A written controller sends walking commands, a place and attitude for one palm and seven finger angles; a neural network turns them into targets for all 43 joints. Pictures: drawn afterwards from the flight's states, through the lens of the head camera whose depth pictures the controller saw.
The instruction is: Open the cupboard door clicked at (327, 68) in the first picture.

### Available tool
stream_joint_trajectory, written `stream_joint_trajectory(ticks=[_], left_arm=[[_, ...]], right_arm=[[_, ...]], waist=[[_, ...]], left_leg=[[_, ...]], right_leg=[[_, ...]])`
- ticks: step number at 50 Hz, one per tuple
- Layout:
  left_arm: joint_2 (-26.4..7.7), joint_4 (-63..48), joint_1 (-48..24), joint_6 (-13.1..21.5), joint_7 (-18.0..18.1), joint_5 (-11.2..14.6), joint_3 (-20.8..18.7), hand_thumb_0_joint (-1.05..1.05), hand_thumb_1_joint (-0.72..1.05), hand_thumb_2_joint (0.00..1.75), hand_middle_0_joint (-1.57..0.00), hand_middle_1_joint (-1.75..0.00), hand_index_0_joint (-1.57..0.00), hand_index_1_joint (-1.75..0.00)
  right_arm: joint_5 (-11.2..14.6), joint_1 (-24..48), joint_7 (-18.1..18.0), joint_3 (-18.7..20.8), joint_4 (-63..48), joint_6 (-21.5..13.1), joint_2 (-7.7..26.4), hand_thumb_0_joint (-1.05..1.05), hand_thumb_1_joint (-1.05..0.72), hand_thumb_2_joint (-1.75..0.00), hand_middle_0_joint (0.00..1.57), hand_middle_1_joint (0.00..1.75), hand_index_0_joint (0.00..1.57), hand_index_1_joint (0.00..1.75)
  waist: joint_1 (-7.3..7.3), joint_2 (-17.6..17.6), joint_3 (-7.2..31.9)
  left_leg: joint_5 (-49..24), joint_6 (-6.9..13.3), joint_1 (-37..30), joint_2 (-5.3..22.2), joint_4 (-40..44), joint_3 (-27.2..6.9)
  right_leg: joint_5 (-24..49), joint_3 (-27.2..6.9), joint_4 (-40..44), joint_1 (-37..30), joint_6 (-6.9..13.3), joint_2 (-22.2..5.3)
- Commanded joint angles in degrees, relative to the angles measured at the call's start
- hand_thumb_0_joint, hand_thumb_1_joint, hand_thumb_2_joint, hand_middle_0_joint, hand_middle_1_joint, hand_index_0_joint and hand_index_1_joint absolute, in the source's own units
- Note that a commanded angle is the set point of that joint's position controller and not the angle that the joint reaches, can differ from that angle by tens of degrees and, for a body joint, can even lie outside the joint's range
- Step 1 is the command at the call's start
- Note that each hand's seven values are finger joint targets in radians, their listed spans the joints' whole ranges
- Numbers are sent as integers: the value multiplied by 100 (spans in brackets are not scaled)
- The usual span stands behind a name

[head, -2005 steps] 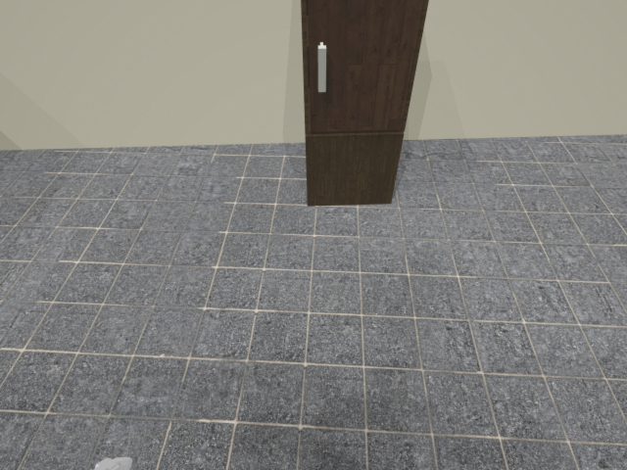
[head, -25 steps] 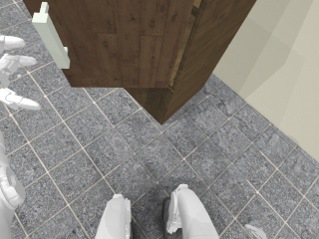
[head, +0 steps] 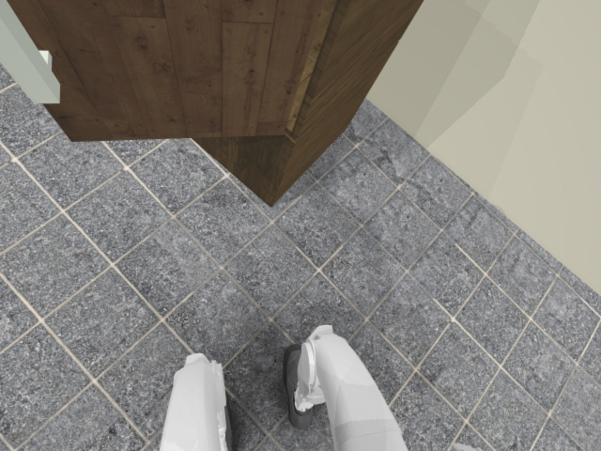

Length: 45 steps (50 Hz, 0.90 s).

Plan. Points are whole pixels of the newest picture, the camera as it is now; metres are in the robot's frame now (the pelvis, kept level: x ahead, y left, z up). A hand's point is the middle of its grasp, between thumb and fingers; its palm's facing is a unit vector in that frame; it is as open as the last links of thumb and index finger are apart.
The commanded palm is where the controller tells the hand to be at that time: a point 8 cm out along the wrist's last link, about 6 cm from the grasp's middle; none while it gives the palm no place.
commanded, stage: move the hooked fingers beside the handle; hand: left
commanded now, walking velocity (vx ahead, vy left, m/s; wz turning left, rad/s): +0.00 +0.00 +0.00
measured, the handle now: (14, 29) +0.57 +0.26 +0.06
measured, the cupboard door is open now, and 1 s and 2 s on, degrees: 49 49 49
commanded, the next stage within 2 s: slide the fingers in behind the handle in 0.74 s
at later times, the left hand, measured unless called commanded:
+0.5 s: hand out of the picture +0.53 +0.31 +0.06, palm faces +0.03 -1.00 -0.04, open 14.0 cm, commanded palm +0.52 +0.33 +0.06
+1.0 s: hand out of the picture +0.52 +0.30 +0.06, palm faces +0.03 -1.00 -0.04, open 14.0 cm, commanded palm +0.51 +0.32 +0.06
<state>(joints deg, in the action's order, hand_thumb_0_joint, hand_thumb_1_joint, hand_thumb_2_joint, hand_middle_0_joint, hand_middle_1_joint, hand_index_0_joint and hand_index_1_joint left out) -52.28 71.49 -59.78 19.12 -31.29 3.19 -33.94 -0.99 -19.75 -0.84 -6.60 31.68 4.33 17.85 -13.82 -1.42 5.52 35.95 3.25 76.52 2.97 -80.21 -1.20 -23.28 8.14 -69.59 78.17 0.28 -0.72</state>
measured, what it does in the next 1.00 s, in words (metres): stands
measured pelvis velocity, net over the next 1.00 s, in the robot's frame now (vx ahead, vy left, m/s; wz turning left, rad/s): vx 0.01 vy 0.00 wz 0.01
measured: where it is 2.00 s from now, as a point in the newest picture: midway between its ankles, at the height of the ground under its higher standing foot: (260, 423)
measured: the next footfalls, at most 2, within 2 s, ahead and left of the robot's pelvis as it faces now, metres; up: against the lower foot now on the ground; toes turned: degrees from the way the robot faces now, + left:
none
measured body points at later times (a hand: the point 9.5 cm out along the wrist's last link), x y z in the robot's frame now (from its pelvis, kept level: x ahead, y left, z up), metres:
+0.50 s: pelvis +0.01 +0.00 +0.01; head +0.21 +0.06 +0.41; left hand +0.52 +0.36 +0.06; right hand +0.03 -0.27 -0.08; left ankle +0.00 +0.08 -0.60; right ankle +0.08 -0.13 -0.60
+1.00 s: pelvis +0.01 +0.00 +0.01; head +0.20 +0.05 +0.41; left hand +0.51 +0.35 +0.07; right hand +0.03 -0.27 -0.08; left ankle +0.00 +0.08 -0.60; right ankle +0.08 -0.13 -0.60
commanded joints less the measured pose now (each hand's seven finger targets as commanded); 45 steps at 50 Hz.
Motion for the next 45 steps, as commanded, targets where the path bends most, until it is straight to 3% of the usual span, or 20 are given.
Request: stream_joint_trajectory(ticks=[1,2,4,7,8,11,14,19,21,24,27,29,31,36,37,39,41,42,43,45], left_arm=[[-1961,-1327,-1585,268,-1,146,-352,0,-50,30,-30,-120,-30,-120],[-1697,-1388,-1463,242,-26,186,-206,0,-50,30,-30,-120,-30,-120],[-1759,-1333,-1448,187,-4,236,-316,0,-50,30,-30,-120,-30,-120],[-1836,-1707,-1732,282,67,239,-364,0,-50,30,-30,-120,-30,-120],[-2000,-1794,-1708,325,114,218,-503,0,-50,30,-30,-120,-30,-120],[-1767,-1860,-1620,401,156,214,-374,0,-50,30,-30,-120,-30,-120],[-1451,-1647,-1597,349,166,236,-149,0,-50,30,-30,-120,-30,-120],[-1426,-1346,-1513,315,164,213,-84,0,-50,30,-30,-120,-30,-120],[-1483,-1441,-1616,390,180,197,-118,0,-50,30,-30,-120,-30,-120],[-1210,-1489,-1623,451,214,221,52,0,-50,30,-30,-120,-30,-120],[-1436,-1615,-1588,502,238,242,-162,0,-50,30,-30,-120,-30,-120],[-1369,-1517,-1415,455,246,255,-158,0,-50,30,-30,-120,-30,-120],[-1418,-1685,-1441,477,245,240,-171,0,-50,30,-30,-120,-30,-120],[-1589,-1679,-1498,495,256,279,-318,0,-50,30,-30,-120,-30,-120],[-1682,-1673,-1436,507,245,249,-363,0,-50,30,-30,-120,-30,-120],[-1520,-1561,-1401,493,213,258,-237,0,-50,30,-30,-120,-30,-120],[-1543,-1663,-1484,536,176,276,-236,0,-50,30,-30,-120,-30,-120],[-1482,-1640,-1448,530,147,279,-200,0,-50,30,-30,-120,-30,-120],[-1287,-1591,-1407,512,119,306,-63,0,-50,30,-30,-120,-30,-120],[-1130,-1639,-1422,514,80,377,23,0,-50,30,-30,-120,-30,-120]], right_arm=[[-22,-1337,-49,522,-176,40,1274,0,-90,-90,20,30,20,30],[-14,-1340,-21,540,-187,68,1252,0,-90,-90,20,30,20,30],[-4,-1314,-21,548,-182,103,1254,0,-90,-90,20,30,20,30],[-14,-1315,-6,555,-167,99,1235,0,-90,-90,20,30,20,30],[-31,-1334,2,559,-155,91,1232,0,-90,-90,20,30,20,30],[-28,-1343,38,582,-104,84,1201,0,-90,-90,20,30,20,30],[-23,-1319,30,568,-49,105,1176,0,-90,-90,20,30,20,30],[-17,-1279,-13,540,-89,117,1179,0,-90,-90,20,30,20,30],[-28,-1289,-16,551,-89,117,1183,0,-90,-90,20,30,20,30],[-34,-1269,-6,567,-83,131,1162,0,-90,-90,20,30,20,30],[-43,-1282,-4,590,-92,135,1178,0,-90,-90,20,30,20,30],[-28,-1253,7,589,-116,138,1153,0,-90,-90,20,30,20,30],[-24,-1245,26,585,-141,136,1143,0,-90,-90,20,30,20,30],[-15,-1193,17,580,-132,106,1146,0,-90,-90,20,30,20,30],[-14,-1181,6,582,-138,94,1151,0,-90,-90,20,30,20,30],[-3,-1162,16,561,-135,83,1128,0,-90,-90,20,30,20,30],[-3,-1176,14,570,-112,78,1148,0,-90,-90,20,30,20,30],[-2,-1188,14,573,-91,82,1140,0,-90,-90,20,30,20,30],[7,-1186,8,583,-84,87,1137,0,-90,-90,20,30,20,30],[12,-1176,8,584,-90,84,1125,0,-90,-90,20,30,20,30]], waist=[[223,-1814,3708],[204,-1816,3706],[153,-1483,3451],[170,-1793,3638],[230,-1808,3688],[203,-2003,3656],[97,-1732,3302],[97,-1586,3064],[107,-1664,3215],[70,-1683,3251],[155,-1730,3493],[148,-1529,3421],[220,-1759,3551],[165,-1490,3440],[217,-1539,3470],[173,-1466,3339],[188,-1676,3452],[182,-1600,3498],[135,-1508,3423],[148,-1646,3376]], left_leg=[[-4186,-378,-3079,53,1103,-693],[-4239,-378,-3194,70,1119,-693],[-3905,-309,-2887,68,1123,-642],[-3924,-325,-3064,56,1142,-640],[-3998,-349,-3110,61,1170,-658],[-4283,-415,-3414,84,1212,-697],[-3984,-356,-3225,77,1254,-667],[-3689,-318,-2913,33,1277,-614],[-3921,-358,-3069,50,1248,-659],[-4083,-398,-3236,54,1236,-697],[-4309,-421,-3320,56,1205,-704],[-4113,-339,-3085,34,1187,-614],[-4211,-354,-3186,34,1196,-604],[-3831,-262,-2857,18,1198,-538],[-3746,-251,-2806,-1,1193,-510],[-3579,-217,-2719,-7,1212,-485],[-3783,-269,-2956,13,1219,-537],[-3828,-266,-2974,12,1203,-549],[-3721,-248,-2953,6,1204,-532],[-3780,-261,-3013,3,1237,-553]], right_leg=[[1289,-325,414,-1784,105,310],[1262,-324,466,-1701,89,322],[1225,-332,508,-1785,65,342],[1194,-357,510,-1765,83,343],[1224,-348,513,-1874,95,347],[1219,-334,564,-1701,106,357],[1154,-322,646,-1714,81,359],[1124,-330,644,-1798,90,353],[1173,-321,600,-1735,105,353],[1185,-302,596,-1630,99,344],[1315,-317,557,-1772,106,339],[1415,-356,589,-1976,86,343],[1456,-383,578,-2010,103,341],[1493,-417,603,-2233,92,355],[1469,-438,595,-2305,93,348],[1422,-445,631,-2301,84,357],[1391,-423,616,-2156,98,354],[1421,-412,606,-2167,94,352],[1375,-421,646,-2124,82,350],[1389,-406,639,-2083,112,340]])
